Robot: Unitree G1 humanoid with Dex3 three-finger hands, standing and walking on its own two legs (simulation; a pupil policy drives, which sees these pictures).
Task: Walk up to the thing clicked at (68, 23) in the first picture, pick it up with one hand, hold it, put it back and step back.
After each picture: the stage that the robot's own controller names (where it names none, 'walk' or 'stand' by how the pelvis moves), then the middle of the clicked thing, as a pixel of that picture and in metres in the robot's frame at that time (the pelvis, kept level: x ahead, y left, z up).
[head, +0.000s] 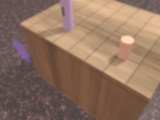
stand; (67, 12) +0.94 +0.14 -0.02
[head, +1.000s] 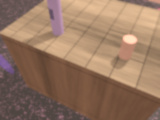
walk; (55, 14) +0.83 +0.17 +0.00
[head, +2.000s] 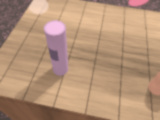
stand; (58, 51) +0.48 +0.12 +0.00
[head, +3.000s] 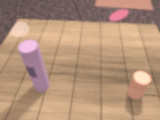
stand; (36, 68) +0.45 +0.23 +0.00
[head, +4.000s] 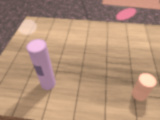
stand; (43, 67) +0.46 +0.20 -0.02
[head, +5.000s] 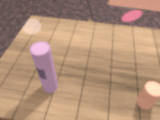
stand; (46, 70) +0.44 +0.19 -0.02
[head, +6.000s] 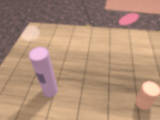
stand; (45, 74) +0.44 +0.19 -0.02
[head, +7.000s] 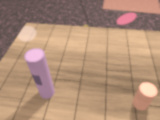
stand; (41, 76) +0.43 +0.21 -0.02
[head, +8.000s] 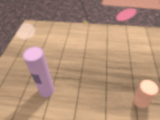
rise first; (41, 74) +0.43 +0.21 -0.02
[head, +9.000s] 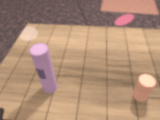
rise first; (45, 70) +0.46 +0.21 -0.02
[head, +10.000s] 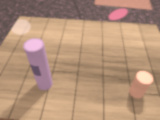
go down; (40, 67) +0.46 +0.21 -0.01
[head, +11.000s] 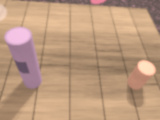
go down; (27, 62) +0.43 +0.20 +0.03
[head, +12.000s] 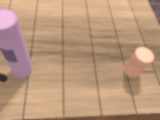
close in; (14, 50) +0.44 +0.20 +0.06
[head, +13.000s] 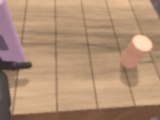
close; (4, 37) +0.47 +0.20 +0.09
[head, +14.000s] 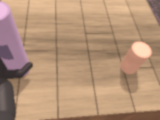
lift; (9, 46) +0.44 +0.19 +0.08
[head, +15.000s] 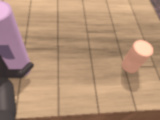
lift; (11, 46) +0.44 +0.19 +0.09
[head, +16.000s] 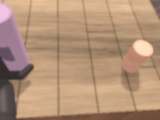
lift; (11, 48) +0.43 +0.19 +0.09
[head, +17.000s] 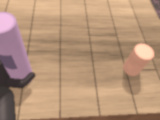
lift; (13, 56) +0.41 +0.19 +0.08
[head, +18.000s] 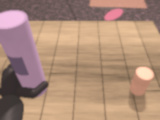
lift; (25, 61) +0.33 +0.17 +0.19
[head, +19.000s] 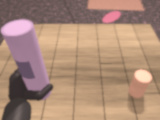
hold; (31, 66) +0.34 +0.17 +0.16
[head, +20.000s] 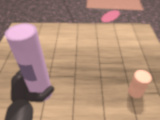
crouch; (33, 68) +0.34 +0.17 +0.15
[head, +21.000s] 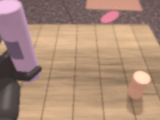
crouch; (20, 47) +0.38 +0.20 +0.19
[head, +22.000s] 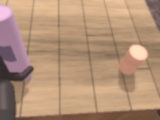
lower; (12, 49) +0.44 +0.20 +0.06
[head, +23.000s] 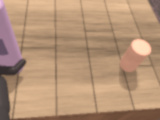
lower; (3, 42) +0.45 +0.21 +0.09
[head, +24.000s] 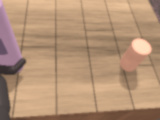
lower; (2, 41) +0.45 +0.21 +0.09
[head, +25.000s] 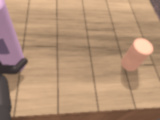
lower; (4, 41) +0.45 +0.21 +0.09
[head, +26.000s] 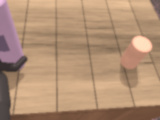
rest; (4, 38) +0.46 +0.20 +0.09
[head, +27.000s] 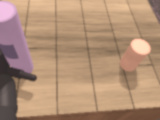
withdraw; (14, 46) +0.45 +0.18 +0.08
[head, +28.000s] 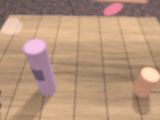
sink last; (42, 71) +0.41 +0.18 +0.03
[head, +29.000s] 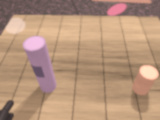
stand; (42, 67) +0.42 +0.19 +0.03
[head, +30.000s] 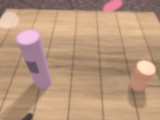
stand; (37, 63) +0.43 +0.19 +0.05
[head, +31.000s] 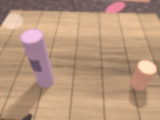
stand; (40, 62) +0.44 +0.19 +0.05
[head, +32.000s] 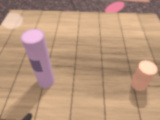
stand; (40, 62) +0.44 +0.19 +0.05
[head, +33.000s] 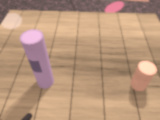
stand; (39, 62) +0.44 +0.19 +0.05
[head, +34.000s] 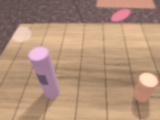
stand; (46, 75) +0.42 +0.17 +0.00
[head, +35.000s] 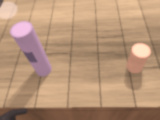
stand; (34, 52) +0.47 +0.21 +0.02
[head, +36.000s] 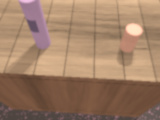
walk; (37, 23) +0.59 +0.22 +0.02
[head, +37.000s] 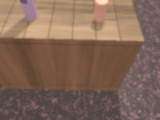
walk; out of the picture +0.83 +0.34 +0.01
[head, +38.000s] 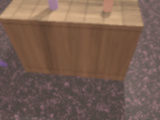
stand; out of the picture +1.09 +0.29 +0.00
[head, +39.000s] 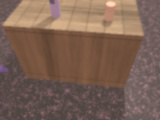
stand; out of the picture +1.08 +0.26 -0.02
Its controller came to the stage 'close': yes
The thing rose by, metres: 0.20
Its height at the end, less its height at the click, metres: +0.00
